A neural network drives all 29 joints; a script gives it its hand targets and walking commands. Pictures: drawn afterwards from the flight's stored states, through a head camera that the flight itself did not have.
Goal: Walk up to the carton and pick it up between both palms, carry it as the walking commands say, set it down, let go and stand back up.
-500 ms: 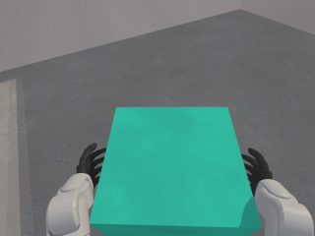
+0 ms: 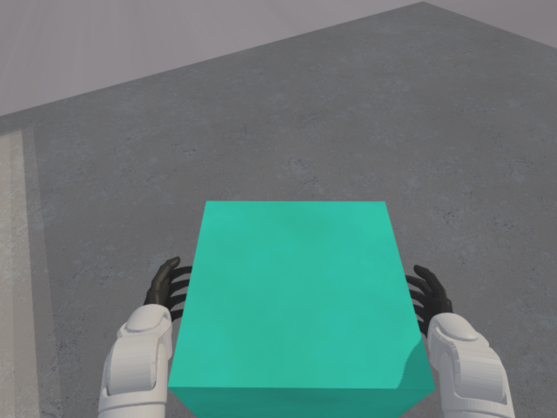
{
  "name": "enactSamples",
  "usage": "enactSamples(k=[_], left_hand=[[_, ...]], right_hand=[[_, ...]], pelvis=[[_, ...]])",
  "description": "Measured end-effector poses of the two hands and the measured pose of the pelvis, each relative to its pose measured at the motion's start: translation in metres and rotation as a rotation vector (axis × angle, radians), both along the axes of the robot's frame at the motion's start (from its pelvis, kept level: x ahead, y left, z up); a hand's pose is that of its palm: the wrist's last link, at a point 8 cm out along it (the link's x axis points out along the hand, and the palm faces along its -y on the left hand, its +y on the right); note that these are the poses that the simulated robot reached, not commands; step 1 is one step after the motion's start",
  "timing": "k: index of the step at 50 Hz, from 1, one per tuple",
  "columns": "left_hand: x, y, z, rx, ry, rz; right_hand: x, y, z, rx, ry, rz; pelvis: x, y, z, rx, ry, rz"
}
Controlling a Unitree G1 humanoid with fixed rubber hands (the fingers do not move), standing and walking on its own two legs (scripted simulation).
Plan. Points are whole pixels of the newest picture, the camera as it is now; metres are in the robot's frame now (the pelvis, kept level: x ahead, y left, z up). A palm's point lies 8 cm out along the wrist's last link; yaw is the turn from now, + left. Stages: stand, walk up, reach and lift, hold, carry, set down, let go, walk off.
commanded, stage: hold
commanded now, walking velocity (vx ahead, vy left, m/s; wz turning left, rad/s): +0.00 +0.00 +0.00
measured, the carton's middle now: (294, 319) +0.29 +0.01 -0.08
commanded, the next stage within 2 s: set down in 0.28 s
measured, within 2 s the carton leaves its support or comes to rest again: neither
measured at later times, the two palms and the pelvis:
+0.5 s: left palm (162, 316) +0.25 +0.20 +0.01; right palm (428, 319) +0.26 -0.18 +0.00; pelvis -0.01 +0.01 +0.01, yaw -2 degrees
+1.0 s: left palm (185, 303) +0.32 +0.21 -0.07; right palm (404, 308) +0.32 -0.18 -0.08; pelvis +0.01 +0.02 +0.00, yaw -2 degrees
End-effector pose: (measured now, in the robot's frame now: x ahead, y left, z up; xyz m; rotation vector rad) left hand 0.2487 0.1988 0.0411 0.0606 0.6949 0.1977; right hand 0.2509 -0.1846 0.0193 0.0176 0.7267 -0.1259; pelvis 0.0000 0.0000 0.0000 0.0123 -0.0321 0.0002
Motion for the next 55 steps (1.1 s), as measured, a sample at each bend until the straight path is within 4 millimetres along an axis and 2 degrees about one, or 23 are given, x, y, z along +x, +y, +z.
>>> enactSamples(k=[3, 10, 15, 22, 30, 35, 46, 51, 55], left_hand=[[0.001, 0.004, 0.002, 0.012, -0.031, -0.009], [0.009, 0.007, 0.013, 0.006, -0.111, -0.007], [0.013, 0.003, 0.012, -0.005, -0.095, -0.013], [0.005, 0.003, -0.018, -0.001, -0.007, -0.015], [0.005, 0.007, -0.042, -0.014, -0.006, 0.009], [0.016, 0.006, -0.057, -0.022, 0.014, 0.003], [0.064, 0.006, -0.092, -0.019, 0.030, -0.030], [0.068, 0.006, -0.118, -0.006, 0.061, -0.035], [0.065, 0.003, -0.143, -0.007, 0.093, -0.042]], right_hand=[[0.004, 0.004, 0.002, -0.022, -0.030, 0.025], [0.017, 0.007, 0.022, -0.057, -0.113, 0.041], [0.014, 0.004, 0.019, -0.084, -0.093, 0.048], [0.007, 0.003, -0.009, -0.091, -0.006, 0.059], [0.014, 0.008, -0.030, -0.123, -0.003, 0.099], [0.023, 0.007, -0.044, -0.126, 0.020, 0.094], [0.058, 0.007, -0.080, -0.102, 0.046, 0.048], [0.065, 0.007, -0.104, -0.084, 0.075, 0.040], [0.062, 0.003, -0.125, -0.070, 0.097, 0.016]], pelvis=[[0.000, 0.001, 0.001, -0.001, 0.002, -0.003], [0.002, 0.005, 0.004, -0.001, -0.020, -0.013], [0.001, 0.005, 0.005, 0.001, -0.033, -0.022], [-0.004, 0.007, 0.005, 0.001, -0.038, -0.027], [-0.007, 0.009, 0.005, -0.001, -0.040, -0.028], [-0.004, 0.011, 0.005, -0.003, -0.018, -0.030], [0.009, 0.019, 0.000, -0.008, 0.140, -0.039], [0.016, 0.020, -0.003, -0.007, 0.242, -0.046], [0.018, 0.021, -0.005, -0.004, 0.341, -0.066]])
